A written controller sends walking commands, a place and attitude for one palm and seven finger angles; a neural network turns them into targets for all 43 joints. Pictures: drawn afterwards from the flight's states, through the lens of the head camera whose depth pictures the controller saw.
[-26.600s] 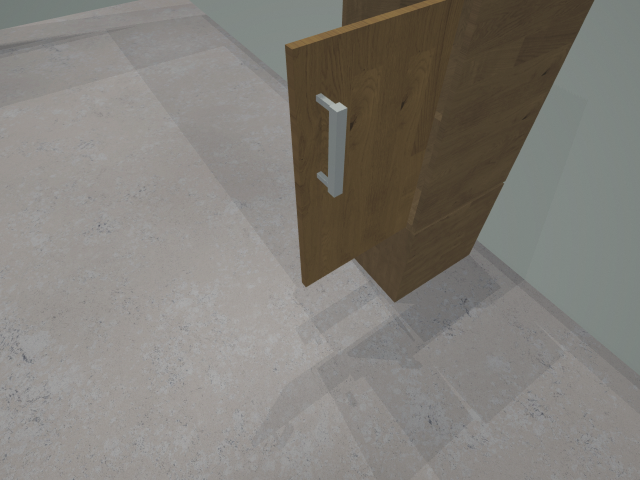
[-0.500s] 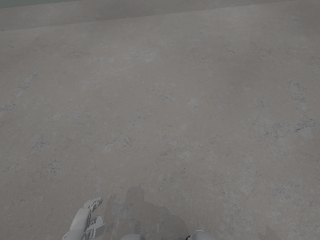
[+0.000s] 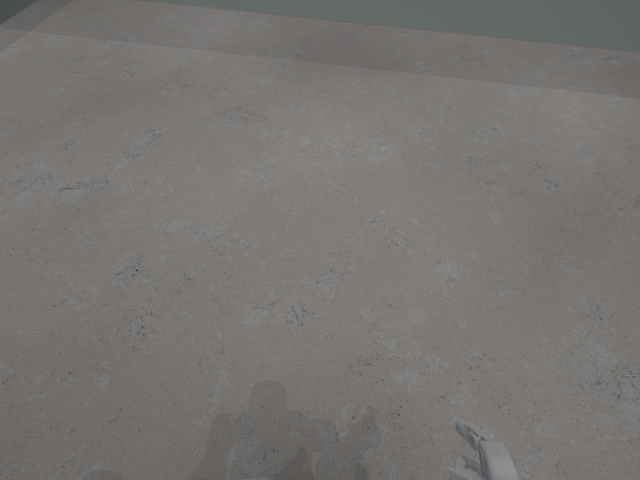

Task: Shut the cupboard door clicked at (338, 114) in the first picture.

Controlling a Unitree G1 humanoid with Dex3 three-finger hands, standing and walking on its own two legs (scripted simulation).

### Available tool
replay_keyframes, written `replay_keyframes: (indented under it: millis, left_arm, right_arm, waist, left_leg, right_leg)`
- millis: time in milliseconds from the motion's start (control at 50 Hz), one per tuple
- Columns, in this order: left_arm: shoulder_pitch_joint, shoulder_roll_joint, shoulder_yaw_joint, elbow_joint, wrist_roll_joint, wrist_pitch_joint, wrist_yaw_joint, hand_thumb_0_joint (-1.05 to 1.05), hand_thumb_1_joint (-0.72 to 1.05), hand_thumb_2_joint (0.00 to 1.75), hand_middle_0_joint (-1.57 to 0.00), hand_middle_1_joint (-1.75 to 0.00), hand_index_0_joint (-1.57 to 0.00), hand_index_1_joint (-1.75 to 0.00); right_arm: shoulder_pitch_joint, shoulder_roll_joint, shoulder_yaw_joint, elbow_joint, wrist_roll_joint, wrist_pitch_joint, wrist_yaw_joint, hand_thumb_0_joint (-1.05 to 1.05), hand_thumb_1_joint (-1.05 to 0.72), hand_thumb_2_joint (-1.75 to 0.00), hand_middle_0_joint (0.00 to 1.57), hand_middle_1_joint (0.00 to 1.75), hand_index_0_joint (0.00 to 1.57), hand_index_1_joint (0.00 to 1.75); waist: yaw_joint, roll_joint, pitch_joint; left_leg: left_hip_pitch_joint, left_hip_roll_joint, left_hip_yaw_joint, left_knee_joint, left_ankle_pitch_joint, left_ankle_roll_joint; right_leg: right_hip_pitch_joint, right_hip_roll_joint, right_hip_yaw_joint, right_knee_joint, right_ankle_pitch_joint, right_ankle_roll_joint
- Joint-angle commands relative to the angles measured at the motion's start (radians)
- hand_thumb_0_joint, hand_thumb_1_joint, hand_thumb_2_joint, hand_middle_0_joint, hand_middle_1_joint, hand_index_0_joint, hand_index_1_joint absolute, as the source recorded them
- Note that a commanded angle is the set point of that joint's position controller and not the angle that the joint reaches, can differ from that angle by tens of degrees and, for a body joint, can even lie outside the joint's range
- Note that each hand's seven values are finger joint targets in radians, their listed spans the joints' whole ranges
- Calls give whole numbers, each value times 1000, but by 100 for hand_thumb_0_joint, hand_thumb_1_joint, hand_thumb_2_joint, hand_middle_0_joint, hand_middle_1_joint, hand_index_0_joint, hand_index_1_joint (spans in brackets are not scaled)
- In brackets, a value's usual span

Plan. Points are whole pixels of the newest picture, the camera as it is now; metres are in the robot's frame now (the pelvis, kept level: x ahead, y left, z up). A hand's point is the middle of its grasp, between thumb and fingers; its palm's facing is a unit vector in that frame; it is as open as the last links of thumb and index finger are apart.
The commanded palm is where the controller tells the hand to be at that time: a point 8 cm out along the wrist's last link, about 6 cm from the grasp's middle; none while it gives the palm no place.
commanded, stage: turn to face it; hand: left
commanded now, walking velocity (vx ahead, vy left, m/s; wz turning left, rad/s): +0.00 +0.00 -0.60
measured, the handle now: out of the picture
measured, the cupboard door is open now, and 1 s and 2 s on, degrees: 62 62 62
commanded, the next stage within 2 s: none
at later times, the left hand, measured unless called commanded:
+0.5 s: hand (211, 464) +0.15 +0.17 -0.17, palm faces -0.23 -0.94 -0.24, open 7.4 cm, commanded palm none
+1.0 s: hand (299, 393) +0.26 +0.06 -0.14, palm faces -0.56 -0.78 -0.29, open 7.4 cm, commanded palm none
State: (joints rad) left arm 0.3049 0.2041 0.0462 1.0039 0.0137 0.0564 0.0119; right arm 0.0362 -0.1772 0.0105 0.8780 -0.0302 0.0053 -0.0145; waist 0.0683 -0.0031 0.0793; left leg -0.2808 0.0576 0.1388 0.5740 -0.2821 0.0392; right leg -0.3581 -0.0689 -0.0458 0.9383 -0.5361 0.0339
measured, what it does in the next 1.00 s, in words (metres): steps on the spot, turning right: right foot, then left foot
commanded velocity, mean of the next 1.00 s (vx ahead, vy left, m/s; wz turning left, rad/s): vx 0.00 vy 0.00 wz -0.60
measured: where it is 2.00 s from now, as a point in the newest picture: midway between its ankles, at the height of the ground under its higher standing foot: outside the picture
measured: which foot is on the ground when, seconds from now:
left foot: down 0.00-0.18, up 0.20-0.50, down 0.52-0.88, up 0.90-1.00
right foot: up 0.00-0.14, down 0.16-0.52, up 0.54-0.86, down 0.88-1.00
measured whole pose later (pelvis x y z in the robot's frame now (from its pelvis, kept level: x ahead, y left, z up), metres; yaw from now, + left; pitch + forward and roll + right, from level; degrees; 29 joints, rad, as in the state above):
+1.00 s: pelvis +0.04 -0.03 +0.00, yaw -35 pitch +1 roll +0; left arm 0.13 0.20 0.05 0.85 0.02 0.04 -0.01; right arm 0.19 -0.28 -0.06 0.90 -0.02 0.08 -0.02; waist -0.02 0.07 0.11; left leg -0.46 0.10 0.05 1.12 -0.48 -0.08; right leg -0.28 0.01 -0.02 0.58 -0.32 -0.03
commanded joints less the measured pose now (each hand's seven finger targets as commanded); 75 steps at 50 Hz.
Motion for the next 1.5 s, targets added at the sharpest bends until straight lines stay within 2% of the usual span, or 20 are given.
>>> replay_keyframes:
  millis: [0,120,160,180,280,460,500,540,600,800,820,860,900,1000,1120,1200,1220,1260,1340,1480]
  left_arm:
    - [23,64,25,-71,4,-13,-14,0,90,90,-20,-30,-20,-30]
    - [78,79,53,-91,13,-22,-24,0,90,90,-20,-30,-20,-30]
    - [81,218,76,-101,25,-42,-11,0,90,90,-20,-30,-20,-30]
    - [99,248,78,-108,14,-41,-4,0,90,90,-20,-30,-20,-30]
    - [-33,166,72,-142,15,-44,17,0,90,90,-20,-30,-20,-30]
    - [-127,196,74,-165,2,-21,-3,0,90,90,-20,-30,-20,-30]
    - [-128,103,53,-205,-10,-17,-18,0,90,90,-20,-30,-20,-30]
    - [-163,143,57,-215,6,-11,-25,0,90,90,-20,-30,-20,-30]
    - [-180,135,58,-203,5,2,-43,0,90,90,-20,-30,-20,-30]
    - [-180,117,43,-228,2,-14,-53,0,90,90,-20,-30,-20,-30]
    - [-103,149,52,-205,5,-23,-49,0,90,90,-20,-30,-20,-30]
    - [22,325,86,-160,9,-39,-20,0,90,90,-20,-30,-20,-30]
    - [-41,268,80,-182,3,-32,1,0,90,90,-20,-30,-20,-30]
    - [-167,213,61,-225,8,-39,2,0,90,90,-20,-30,-20,-30]
    - [-90,232,72,-195,12,-38,-2,0,90,90,-20,-30,-20,-30]
    - [-147,228,76,-202,9,-29,-3,0,90,90,-20,-30,-20,-30]
    - [-167,208,73,-207,2,-25,-4,0,90,90,-20,-30,-20,-30]
    - [-108,115,50,-227,-12,-22,-17,0,90,90,-20,-30,-20,-30]
    - [-141,152,68,-202,8,-8,-36,0,90,90,-20,-30,-20,-30]
    - [-213,104,50,-228,5,2,-57,0,90,90,-20,-30,-20,-30]
  right_arm:
    - [61,-216,-74,-21,3,18,-18,0,-90,-90,20,30,20,30]
    - [22,-190,-95,-30,13,34,-10,0,-90,-90,20,30,20,30]
    - [9,-88,-82,-76,25,38,-1,0,-90,-90,20,30,20,30]
    - [5,-105,-79,-90,23,49,0,0,-90,-90,20,30,20,30]
    - [43,-111,-83,-52,20,29,-2,0,-90,-90,20,30,20,30]
    - [205,-137,-76,-19,26,1,-21,0,-90,-90,20,30,20,30]
    - [243,-296,-102,-32,4,-12,-26,0,-90,-90,20,30,20,30]
    - [226,-273,-90,-48,-8,-5,-32,0,-90,-90,20,30,20,30]
    - [170,-239,-78,-68,-8,-4,-34,0,-90,-90,20,30,20,30]
    - [202,-273,-107,-49,2,9,-11,0,-90,-90,20,30,20,30]
    - [184,-267,-110,-58,10,9,-6,0,-90,-90,20,30,20,30]
    - [109,-157,-80,-134,19,17,-4,0,-90,-90,20,30,20,30]
    - [103,-165,-82,-111,19,39,-15,0,-90,-90,20,30,20,30]
    - [147,-159,-82,-74,13,37,1,0,-90,-90,20,30,20,30]
    - [79,-144,-79,-101,21,26,-5,0,-90,-90,20,30,20,30]
    - [166,-146,-79,-85,29,11,-14,0,-90,-90,20,30,20,30]
    - [212,-164,-81,-67,28,1,-17,0,-90,-90,20,30,20,30]
    - [250,-321,-107,-74,9,-12,-23,0,-90,-90,20,30,20,30]
    - [164,-240,-79,-109,-3,-5,-33,0,-90,-90,20,30,20,30]
    - [225,-241,-93,-71,-1,1,-26,0,-90,-90,20,30,20,30]
  waist:
    - [-66,118,-101]
    - [-14,71,-63]
    - [8,-310,-37]
    - [18,-243,-54]
    - [-42,-155,-144]
    - [-98,-108,-158]
    - [-104,321,-150]
    - [-97,173,-110]
    - [-72,200,-67]
    - [-70,202,-142]
    - [-28,128,-169]
    - [28,-318,-166]
    - [-6,-220,-105]
    - [-79,-154,-130]
    - [-43,-129,-144]
    - [-93,-151,-156]
    - [-117,-108,-174]
    - [-108,322,-211]
    - [-81,212,-101]
    - [-109,190,-121]
  left_leg:
    - [101,290,-129,-202,338,112]
    - [1,215,-18,-28,62,17]
    - [-223,-22,46,348,-323,-77]
    - [-220,-18,-71,502,-364,-74]
    - [-274,10,-148,504,-172,-93]
    - [121,-26,-116,-147,70,-92]
    - [257,349,-487,-301,277,60]
    - [152,384,-426,-266,450,148]
    - [146,289,-244,-211,592,109]
    - [188,269,-44,-32,519,22]
    - [107,235,-7,85,422,-22]
    - [-322,11,7,508,-390,-117]
    - [-358,57,-156,645,-282,-105]
    - [-262,39,-126,527,-112,-131]
    - [-220,-10,-122,307,-141,-128]
    - [-21,-36,-122,17,-24,-112]
    - [109,-17,-127,-129,84,-107]
    - [322,391,-481,-247,445,63]
    - [155,325,-293,-216,557,115]
    - [260,292,-96,-169,563,88]
  right_leg:
    - [-10,11,-29,-81,65,9]
    - [100,31,-2,-394,372,-18]
    - [148,-259,464,-641,613,-187]
    - [110,-318,523,-696,520,-262]
    - [254,-176,339,-569,686,-222]
    - [71,-66,340,-439,623,-125]
    - [-201,139,108,-120,7,-18]
    - [-170,84,102,149,-49,-4]
    - [-185,51,62,187,16,18]
    - [97,81,-62,-382,261,-14]
    - [237,61,-34,-509,405,-28]
    - [438,-316,445,-551,1061,-209]
    - [307,-273,393,-593,802,-251]
    - [226,-139,246,-559,735,-198]
    - [251,-148,368,-530,779,-228]
    - [154,-106,391,-454,757,-172]
    - [84,-61,361,-399,691,-126]
    - [-204,147,109,-41,-68,-9]
    - [-206,52,91,282,-3,22]
    - [-160,32,-10,17,77,29]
